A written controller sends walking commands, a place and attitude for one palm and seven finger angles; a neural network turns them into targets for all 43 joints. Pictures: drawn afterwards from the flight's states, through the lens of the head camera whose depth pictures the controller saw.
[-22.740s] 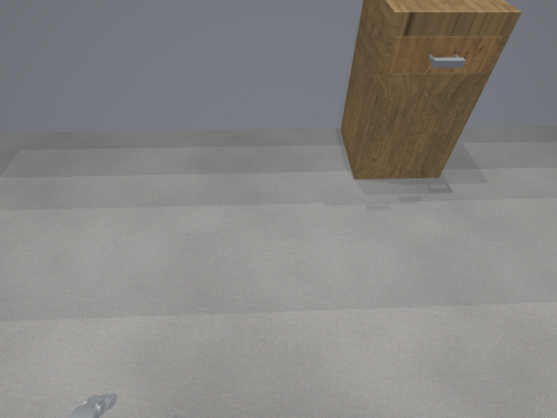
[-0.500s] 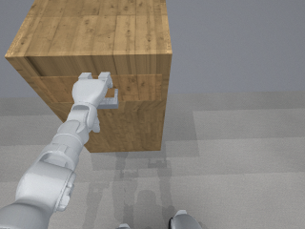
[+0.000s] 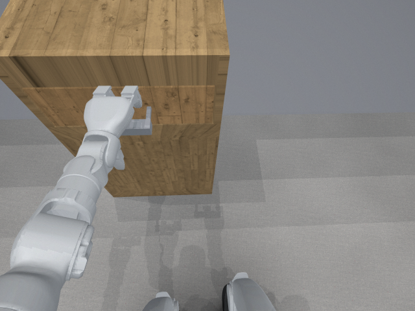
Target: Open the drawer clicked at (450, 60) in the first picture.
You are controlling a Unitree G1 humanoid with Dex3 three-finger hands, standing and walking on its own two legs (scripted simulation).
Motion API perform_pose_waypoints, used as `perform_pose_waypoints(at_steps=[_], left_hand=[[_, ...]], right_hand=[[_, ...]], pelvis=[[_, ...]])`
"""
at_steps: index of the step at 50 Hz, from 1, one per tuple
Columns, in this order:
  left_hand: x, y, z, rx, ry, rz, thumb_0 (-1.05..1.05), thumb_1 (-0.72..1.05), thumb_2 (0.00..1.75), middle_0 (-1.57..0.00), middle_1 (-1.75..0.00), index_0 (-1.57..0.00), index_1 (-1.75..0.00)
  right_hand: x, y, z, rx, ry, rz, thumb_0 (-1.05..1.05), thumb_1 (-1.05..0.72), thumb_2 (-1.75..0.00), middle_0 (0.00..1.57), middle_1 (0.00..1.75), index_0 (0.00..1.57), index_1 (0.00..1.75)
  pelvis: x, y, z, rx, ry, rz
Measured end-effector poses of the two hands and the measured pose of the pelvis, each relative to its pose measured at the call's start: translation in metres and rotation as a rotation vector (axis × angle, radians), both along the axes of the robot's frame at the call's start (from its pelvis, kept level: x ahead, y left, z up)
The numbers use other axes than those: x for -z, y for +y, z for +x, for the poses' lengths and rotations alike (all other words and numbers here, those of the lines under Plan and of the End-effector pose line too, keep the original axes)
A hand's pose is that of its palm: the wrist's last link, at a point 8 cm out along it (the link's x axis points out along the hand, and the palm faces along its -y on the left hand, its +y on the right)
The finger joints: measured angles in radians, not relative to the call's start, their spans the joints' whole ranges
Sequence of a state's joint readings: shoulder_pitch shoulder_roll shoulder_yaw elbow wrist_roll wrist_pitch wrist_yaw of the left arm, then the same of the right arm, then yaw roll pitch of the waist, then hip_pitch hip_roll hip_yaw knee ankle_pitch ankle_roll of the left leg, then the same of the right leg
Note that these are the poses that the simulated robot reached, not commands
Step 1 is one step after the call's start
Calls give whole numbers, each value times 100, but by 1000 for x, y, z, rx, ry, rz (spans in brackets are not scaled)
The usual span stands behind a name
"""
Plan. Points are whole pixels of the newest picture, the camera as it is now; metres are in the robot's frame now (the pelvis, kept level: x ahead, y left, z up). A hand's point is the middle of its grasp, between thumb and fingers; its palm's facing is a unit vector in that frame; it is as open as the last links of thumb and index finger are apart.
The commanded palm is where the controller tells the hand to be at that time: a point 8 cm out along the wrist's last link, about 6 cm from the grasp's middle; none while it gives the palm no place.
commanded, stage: lower the fingers behind the handle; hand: left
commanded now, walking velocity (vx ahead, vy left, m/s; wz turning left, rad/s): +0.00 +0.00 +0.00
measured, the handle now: (126, 119) +0.55 +0.16 -0.05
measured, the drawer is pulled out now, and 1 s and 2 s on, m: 0.00 0.00 0.00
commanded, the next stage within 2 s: lift the fingers back up to retry in 1.32 s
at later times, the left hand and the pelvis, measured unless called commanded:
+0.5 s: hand (115, 137) +0.49 +0.17 -0.03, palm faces -0.06 -0.02 -1.00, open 13.8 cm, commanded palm +0.46 +0.18 +0.01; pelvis -0.01 +0.00 -0.02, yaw -1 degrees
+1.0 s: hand (117, 137) +0.49 +0.17 -0.04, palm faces -0.04 +0.04 -1.00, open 13.8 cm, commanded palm +0.46 +0.18 -0.02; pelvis -0.03 +0.00 -0.04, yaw +0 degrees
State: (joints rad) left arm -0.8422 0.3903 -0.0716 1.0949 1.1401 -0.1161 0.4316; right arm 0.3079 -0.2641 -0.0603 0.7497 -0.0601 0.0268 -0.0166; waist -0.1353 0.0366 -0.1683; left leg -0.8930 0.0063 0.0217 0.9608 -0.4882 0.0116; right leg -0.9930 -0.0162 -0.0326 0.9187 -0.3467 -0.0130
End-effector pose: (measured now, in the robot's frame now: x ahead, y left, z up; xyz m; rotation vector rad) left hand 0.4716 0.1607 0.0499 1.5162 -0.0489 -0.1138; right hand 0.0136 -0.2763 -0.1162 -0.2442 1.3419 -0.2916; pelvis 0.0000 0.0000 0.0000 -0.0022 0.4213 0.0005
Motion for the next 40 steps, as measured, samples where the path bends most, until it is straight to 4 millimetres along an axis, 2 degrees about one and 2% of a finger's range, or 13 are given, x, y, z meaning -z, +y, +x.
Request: perform_pose_waypoints(at_steps=[4, 9, 17, 21, 29, 40], left_hand=[[11, 4, 3, -58, -44, 28, 0, -49, 30, -32, -120, -32, -120], [31, 14, -2, -141, 12, 108, 0, -48, 30, -32, -120, -32, -120], [19, 12, 3, -122, 47, 58, 0, -48, 30, -31, -121, -32, -120], [25, 11, 2, -98, 62, 49, 0, -48, 30, -31, -121, -32, -120], [33, 13, -6, -65, -27, 50, 0, -49, 30, -29, -123, -32, -120], [37, 5, -4, -124, -34, 97, 0, -49, 30, -26, -127, -32, -120]], right_hand=[[10, 1, -6, 10, 18, 21, 1, -90, -90, 20, 30, 20, 30], [21, 10, -13, 28, 46, 61, 1, -90, -90, 20, 30, 20, 30], [21, 17, -18, 28, 54, 71, 1, -90, -90, 20, 30, 20, 30], [20, 13, -18, 24, 41, 56, 1, -90, -90, 20, 30, 20, 30], [28, 4, -16, -2, 36, 32, 1, -90, -90, 20, 30, 20, 30], [38, 9, -15, -6, 14, 49, 1, -90, -90, 20, 30, 20, 30]], pelvis=[[7, 1, -2, 14, 20, 3], [10, 2, -6, 20, 30, 7], [9, 1, -5, 11, 26, 6], [12, 1, -5, 12, 29, 4], [23, 2, -11, 10, 48, 3], [30, 2, -22, 5, 55, 7]])
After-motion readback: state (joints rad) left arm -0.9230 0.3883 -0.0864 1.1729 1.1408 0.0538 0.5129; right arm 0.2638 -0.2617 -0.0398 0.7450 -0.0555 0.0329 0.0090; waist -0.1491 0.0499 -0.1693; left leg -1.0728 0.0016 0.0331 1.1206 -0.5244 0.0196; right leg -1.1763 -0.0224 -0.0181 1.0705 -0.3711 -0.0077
